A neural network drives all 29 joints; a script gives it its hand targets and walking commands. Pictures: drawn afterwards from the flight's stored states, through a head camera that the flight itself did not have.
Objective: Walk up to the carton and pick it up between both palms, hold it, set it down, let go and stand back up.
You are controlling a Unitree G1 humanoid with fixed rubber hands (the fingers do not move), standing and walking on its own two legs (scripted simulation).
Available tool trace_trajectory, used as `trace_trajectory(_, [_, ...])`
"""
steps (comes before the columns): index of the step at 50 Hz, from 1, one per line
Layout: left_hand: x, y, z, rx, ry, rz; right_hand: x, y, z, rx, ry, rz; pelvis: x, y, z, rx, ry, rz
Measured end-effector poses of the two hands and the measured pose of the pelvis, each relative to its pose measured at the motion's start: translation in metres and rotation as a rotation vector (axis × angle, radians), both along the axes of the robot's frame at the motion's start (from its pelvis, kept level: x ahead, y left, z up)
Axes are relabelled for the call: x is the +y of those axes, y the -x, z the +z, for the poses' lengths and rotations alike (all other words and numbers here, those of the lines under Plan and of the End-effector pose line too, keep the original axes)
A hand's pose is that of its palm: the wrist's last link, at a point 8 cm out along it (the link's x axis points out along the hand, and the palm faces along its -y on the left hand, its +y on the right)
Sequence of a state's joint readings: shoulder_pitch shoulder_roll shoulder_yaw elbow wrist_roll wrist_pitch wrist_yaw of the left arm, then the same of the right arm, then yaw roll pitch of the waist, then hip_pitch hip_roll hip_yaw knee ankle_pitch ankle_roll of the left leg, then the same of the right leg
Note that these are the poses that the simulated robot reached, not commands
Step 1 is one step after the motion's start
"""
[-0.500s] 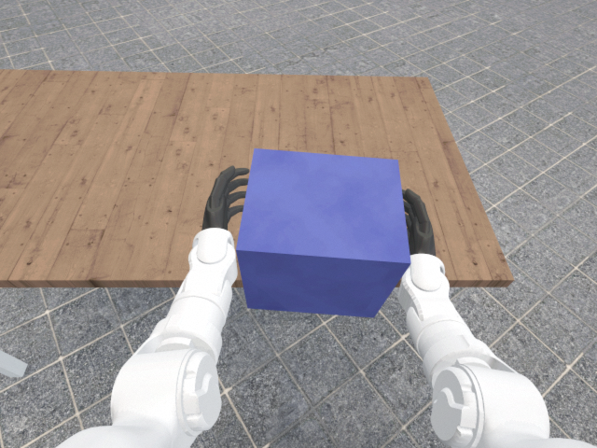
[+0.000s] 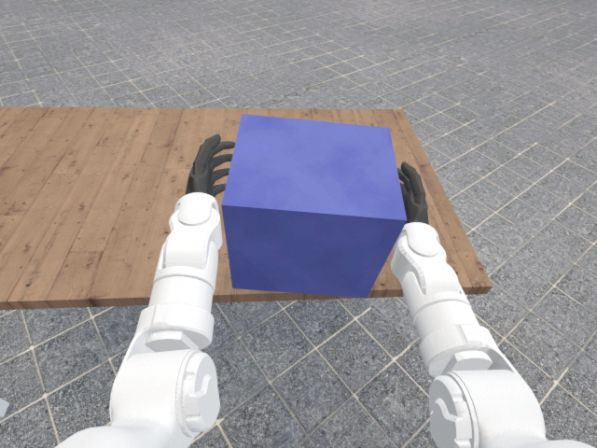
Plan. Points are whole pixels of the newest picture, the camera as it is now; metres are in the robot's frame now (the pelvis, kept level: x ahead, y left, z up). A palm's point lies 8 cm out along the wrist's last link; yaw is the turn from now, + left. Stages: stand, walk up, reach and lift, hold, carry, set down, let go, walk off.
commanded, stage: reach and lift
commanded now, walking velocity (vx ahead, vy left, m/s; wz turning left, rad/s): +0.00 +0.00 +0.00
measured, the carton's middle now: (307, 211) +0.39 -0.01 +0.12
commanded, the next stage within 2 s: hold in 1.44 s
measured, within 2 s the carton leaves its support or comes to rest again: neither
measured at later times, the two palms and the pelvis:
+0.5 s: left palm (178, 193) +0.38 +0.16 +0.16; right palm (401, 220) +0.36 -0.13 +0.13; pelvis +0.00 +0.02 +0.00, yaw +0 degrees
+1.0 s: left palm (184, 189) +0.37 +0.15 +0.18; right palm (410, 216) +0.36 -0.14 +0.14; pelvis -0.01 +0.00 +0.00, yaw -1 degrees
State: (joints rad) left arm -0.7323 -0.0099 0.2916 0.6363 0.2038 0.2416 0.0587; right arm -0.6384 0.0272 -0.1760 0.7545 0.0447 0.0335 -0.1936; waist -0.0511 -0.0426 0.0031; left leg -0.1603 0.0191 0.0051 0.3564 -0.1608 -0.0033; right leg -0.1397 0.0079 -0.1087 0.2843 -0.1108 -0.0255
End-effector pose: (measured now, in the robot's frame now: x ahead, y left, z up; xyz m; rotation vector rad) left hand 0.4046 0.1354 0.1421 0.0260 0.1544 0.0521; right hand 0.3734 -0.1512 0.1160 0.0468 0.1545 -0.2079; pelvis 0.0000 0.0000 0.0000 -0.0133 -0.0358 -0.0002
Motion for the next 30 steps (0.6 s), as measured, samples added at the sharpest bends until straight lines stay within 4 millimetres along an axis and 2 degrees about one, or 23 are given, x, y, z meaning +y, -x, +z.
trace_trajectory(6, [0.007,0.007,0.01,-0.001,0.0,0.011,0.007,0.004,0.006,-0.001,0.001,0.011,0.006,-0.001,0.001,-0.034,0.002,-0.004])
trace_trajectory(13, [0.018,0.016,0.008,0.028,0.003,0.024,0.018,0.009,0.004,0.027,0.014,0.029,0.011,-0.001,0.0,-0.069,0.005,-0.004])
trace_trajectory(19, [0.025,0.023,0.013,0.012,-0.003,0.03,0.024,0.013,0.011,0.011,0.018,0.037,0.015,-0.003,-0.001,-0.065,0.011,0.004])
trace_trajectory(24, [0.024,0.026,0.022,0.002,-0.028,0.028,0.023,0.016,0.019,0.001,0.016,0.035,0.018,-0.002,-0.001,-0.064,0.015,0.003])
trace_trajectory(30, [0.016,0.026,0.024,0.037,-0.049,0.022,0.017,0.02,0.014,0.035,-0.004,0.029,0.019,0.001,-0.001,-0.07,0.012,-0.006])
